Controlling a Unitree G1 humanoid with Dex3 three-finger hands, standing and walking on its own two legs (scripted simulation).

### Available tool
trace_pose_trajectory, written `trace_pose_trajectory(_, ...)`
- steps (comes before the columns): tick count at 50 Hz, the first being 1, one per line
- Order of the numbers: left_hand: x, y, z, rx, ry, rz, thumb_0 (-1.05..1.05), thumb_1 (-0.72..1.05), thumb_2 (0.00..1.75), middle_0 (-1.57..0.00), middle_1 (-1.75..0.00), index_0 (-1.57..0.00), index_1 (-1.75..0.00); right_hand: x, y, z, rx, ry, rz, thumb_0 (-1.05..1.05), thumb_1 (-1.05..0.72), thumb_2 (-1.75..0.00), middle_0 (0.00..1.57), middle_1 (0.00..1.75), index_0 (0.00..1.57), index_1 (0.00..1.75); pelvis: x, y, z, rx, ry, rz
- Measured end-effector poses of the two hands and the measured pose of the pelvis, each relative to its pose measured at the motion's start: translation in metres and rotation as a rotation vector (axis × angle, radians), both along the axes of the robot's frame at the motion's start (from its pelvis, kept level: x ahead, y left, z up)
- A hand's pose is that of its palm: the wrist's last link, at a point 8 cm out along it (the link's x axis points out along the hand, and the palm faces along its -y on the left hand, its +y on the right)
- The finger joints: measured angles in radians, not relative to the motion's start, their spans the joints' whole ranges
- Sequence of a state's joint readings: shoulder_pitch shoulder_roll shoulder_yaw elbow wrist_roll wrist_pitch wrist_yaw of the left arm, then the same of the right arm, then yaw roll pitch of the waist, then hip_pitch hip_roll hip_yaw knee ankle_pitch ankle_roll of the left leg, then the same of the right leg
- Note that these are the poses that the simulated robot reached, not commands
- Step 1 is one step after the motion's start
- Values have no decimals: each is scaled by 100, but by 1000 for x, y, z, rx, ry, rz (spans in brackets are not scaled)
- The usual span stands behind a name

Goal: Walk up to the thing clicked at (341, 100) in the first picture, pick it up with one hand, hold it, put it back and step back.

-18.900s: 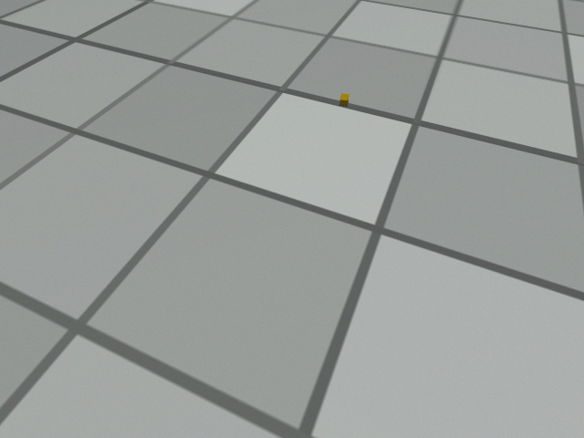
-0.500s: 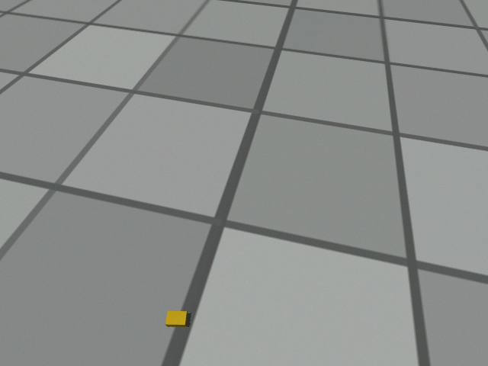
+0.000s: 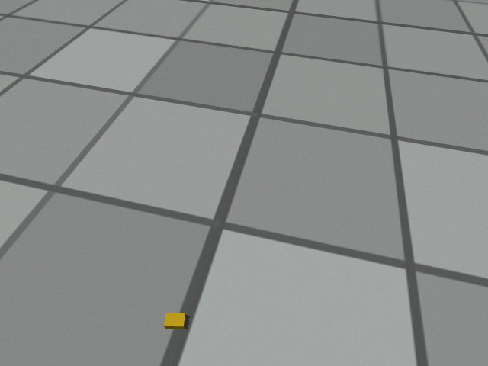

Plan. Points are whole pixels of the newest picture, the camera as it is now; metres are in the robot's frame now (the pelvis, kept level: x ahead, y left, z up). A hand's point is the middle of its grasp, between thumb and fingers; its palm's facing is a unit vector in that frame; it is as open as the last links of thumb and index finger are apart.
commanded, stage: stand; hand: left
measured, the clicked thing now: (175, 320) +0.39 +0.27 -0.76
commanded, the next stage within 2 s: walk up in 1.18 s
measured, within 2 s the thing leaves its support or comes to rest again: neither
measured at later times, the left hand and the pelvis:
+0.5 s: hand out of the picture +0.07 +0.25 -0.16, palm faces -0.03 -0.94 -0.35, open 7.4 cm; pelvis +0.01 +0.00 +0.00, yaw +0 degrees
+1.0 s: hand out of the picture +0.07 +0.25 -0.16, palm faces -0.03 -0.94 -0.34, open 7.4 cm; pelvis +0.01 -0.01 +0.00, yaw +0 degrees
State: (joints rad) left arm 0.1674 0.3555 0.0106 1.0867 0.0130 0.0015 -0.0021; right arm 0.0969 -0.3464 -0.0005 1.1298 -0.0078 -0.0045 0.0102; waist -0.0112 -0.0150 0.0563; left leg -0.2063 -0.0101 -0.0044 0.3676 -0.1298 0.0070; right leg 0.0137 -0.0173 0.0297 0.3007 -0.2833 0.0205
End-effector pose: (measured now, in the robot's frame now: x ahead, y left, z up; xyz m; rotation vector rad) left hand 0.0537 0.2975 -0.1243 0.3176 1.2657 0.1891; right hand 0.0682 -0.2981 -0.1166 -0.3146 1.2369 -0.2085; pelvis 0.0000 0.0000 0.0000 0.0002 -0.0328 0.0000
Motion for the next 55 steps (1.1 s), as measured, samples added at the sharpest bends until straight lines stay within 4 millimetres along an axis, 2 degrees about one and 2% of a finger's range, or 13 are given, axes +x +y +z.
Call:
trace_pose_trajectory(10, -6, 3, -1, 6, 39, 11, 1, 91, 90, -20, -30, -20, -30, -5, 1, -3, 2, 41, -6, 1, -90, -90, 21, 30, 20, 30, 4, 0, 0, 1, 9, -1)
trace_pose_trajectory(30, 10, -2, 3, 13, 2, 7, 1, 91, 90, -20, -30, -20, -30, 17, -1, -4, 10, -4, 10, 1, -90, -90, 21, 30, 20, 30, 11, -4, 0, 6, 9, 0)
trace_pose_trajectory(55, 11, -6, 2, 8, -3, 3, 1, 91, 90, -20, -30, -20, -30, 13, -5, -2, 4, -4, 9, 1, -90, -90, 21, 30, 20, 30, 9, -7, 0, 4, 3, -3)
